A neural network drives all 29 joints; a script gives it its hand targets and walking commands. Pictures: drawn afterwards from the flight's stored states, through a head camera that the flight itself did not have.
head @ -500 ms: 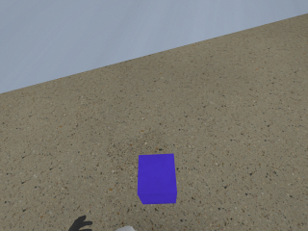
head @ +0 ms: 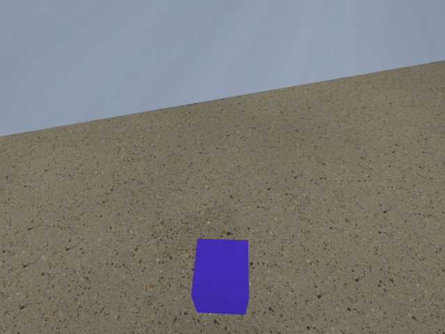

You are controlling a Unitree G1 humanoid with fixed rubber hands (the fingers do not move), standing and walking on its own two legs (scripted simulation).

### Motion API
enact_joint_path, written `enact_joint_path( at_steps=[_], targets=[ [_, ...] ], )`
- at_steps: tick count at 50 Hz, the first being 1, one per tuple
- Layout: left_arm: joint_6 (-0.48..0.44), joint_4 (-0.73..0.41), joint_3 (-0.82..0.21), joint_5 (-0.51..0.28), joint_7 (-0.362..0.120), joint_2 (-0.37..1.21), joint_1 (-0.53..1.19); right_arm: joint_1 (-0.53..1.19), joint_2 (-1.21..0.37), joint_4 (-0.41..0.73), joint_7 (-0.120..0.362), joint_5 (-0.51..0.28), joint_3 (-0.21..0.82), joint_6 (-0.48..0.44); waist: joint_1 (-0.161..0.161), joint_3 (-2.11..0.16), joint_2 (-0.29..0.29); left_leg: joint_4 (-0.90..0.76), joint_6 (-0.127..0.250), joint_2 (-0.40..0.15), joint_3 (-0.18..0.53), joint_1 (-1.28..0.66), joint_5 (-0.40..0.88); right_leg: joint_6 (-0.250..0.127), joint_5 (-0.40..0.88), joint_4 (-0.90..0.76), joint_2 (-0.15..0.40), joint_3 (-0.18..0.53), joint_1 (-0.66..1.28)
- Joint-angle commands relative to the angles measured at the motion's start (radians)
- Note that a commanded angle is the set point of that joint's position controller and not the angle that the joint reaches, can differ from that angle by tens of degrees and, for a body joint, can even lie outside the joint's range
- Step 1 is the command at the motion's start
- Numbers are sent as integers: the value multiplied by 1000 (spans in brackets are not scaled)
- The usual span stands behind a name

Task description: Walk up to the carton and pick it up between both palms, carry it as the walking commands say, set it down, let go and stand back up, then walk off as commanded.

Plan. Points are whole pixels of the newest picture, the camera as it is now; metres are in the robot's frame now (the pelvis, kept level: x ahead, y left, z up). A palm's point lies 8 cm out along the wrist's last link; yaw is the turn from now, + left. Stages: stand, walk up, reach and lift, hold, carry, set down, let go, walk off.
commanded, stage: reach and lift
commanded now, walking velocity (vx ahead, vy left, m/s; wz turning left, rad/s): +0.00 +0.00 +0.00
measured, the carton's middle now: (221, 277) +0.42 +0.04 -0.65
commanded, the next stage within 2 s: none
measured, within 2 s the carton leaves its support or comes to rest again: neither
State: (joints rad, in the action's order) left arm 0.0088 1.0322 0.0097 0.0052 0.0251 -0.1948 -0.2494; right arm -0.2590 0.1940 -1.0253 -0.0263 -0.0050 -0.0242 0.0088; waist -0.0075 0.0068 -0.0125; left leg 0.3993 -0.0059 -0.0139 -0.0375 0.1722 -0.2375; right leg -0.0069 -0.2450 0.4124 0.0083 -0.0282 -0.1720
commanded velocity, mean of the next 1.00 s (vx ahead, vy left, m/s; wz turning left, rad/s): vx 0.00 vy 0.00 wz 0.00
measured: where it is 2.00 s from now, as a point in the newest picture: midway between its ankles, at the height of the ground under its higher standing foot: outside the picture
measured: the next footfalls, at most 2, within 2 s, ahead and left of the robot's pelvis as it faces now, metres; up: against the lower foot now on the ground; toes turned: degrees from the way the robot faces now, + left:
none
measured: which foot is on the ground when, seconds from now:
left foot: down 0.00-1.00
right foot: down 0.00-1.00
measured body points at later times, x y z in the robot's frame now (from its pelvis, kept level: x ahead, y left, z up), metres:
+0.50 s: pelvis -0.04 +0.01 -0.05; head +0.08 +0.01 +0.38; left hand +0.17 +0.25 -0.17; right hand +0.17 -0.21 -0.17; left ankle -0.01 +0.12 -0.74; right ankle -0.01 -0.11 -0.74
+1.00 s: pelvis -0.08 +0.02 -0.09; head +0.13 +0.02 +0.31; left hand +0.30 +0.24 -0.20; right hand +0.31 -0.18 -0.20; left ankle -0.01 +0.12 -0.74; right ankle -0.02 -0.11 -0.74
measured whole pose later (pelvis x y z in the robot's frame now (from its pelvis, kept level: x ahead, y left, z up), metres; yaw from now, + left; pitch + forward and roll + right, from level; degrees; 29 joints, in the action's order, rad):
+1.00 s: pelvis -0.08 +0.02 -0.09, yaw +0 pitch +27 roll -1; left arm 0.31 0.70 0.18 -0.01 0.00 -0.21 0.61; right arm 0.61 0.17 -0.71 -0.04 0.00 -0.18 0.32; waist -0.02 0.01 -0.01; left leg 1.03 0.01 0.00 0.00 1.16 -0.34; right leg 0.02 -0.35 1.02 0.01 0.00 -1.14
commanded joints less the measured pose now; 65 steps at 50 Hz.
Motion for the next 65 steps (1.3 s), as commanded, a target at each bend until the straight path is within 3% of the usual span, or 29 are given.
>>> enact_joint_path(
  at_steps=[1, 2, 3, 4, 7, 9, 12, 17, 21, 26, 31, 36, 50, 65],
  targets=[
    [73, -514, 2, -44, -4, -164, 548, 487, 171, 447, -2, -97, 1, 50, 18, -69, -28, 127, 22, 20, 18, 211, -192, -2, -151, 85, 42, 44, -224],
    [145, -469, 19, -25, -8, -177, 448, 412, 190, 444, -4, -70, -9, 122, 0, -19, -37, 164, 24, 27, 8, 229, -211, 1, -193, 101, 38, 28, -237],
    [208, -470, 13, -42, -18, -196, 393, 367, 199, 484, 4, -49, -6, 187, -3, -28, -35, 151, 21, 24, -17, 178, -184, -4, -226, 90, 35, -2, -301],
    [274, -479, 10, -64, -23, -196, 373, 330, 184, 448, 11, -23, -27, 260, 5, -25, -7, 148, 13, 32, -30, 165, -165, -9, -222, 86, 22, -2, -314],
    [443, -414, 17, -43, -36, -144, 181, 144, 127, 357, 24, -1, -15, 424, -10, -32, -1, 169, 15, 39, 6, 155, 29, -22, -12, 114, -10, 14, -304],
    [483, -422, 18, -24, -42, -110, 87, 44, 113, 361, 40, 4, -18, 468, 8, -143, 24, 196, 28, 44, 38, 121, 252, -26, 200, 147, -38, 12, -245],
    [437, -505, 55, -1, -67, -91, 89, 87, 98, 479, 65, 30, -41, 421, 3, -229, 32, 227, 29, 44, 70, 123, 394, -12, 318, 175, -47, 30, -240],
    [334, -626, 110, 24, -73, -110, 256, 260, 91, 600, 77, 60, -79, 316, 1, -276, 47, 329, 9, 43, 83, 238, 317, 5, 219, 280, -38, 41, -396],
    [309, -628, 101, 8, -66, -74, 284, 309, 96, 612, 70, 49, -90, 292, -1, -340, 25, 393, -6, 44, 67, 300, 277, 14, 164, 355, -52, 26, -444],
    [336, -618, 113, -1, -53, -83, 381, 412, 81, 611, 53, 26, -96, 335, -6, -367, -8, 421, -9, 47, 48, 395, 101, 16, 52, 394, -48, 23, -479],
    [364, -595, 126, 1, -41, -90, 532, 545, 67, 576, 42, 19, -103, 371, -8, -356, 9, 435, -11, 43, 38, 472, -40, 21, -70, 410, -42, 27, -537],
    [372, -553, 139, -6, -32, -98, 710, 721, 69, 530, 26, 22, -124, 377, -11, -394, 21, 455, -16, 45, 29, 535, -83, 26, -111, 438, -39, 23, -582],
    [259, -397, 201, -22, -20, -114, 1066, 1065, 72, 388, -21, -3, -182, 263, -7, -690, 29, 528, -24, 61, 34, 633, 98, 39, 42, 518, -67, 6, -713],
    [111, -223, 294, 17, -30, -151, 1433, 1417, 57, 287, -47, 38, -248, 128, -34, -918, 21, 598, -22, 71, 28, 692, 275, 51, 150, 588, -99, 4, -845]
  ],
)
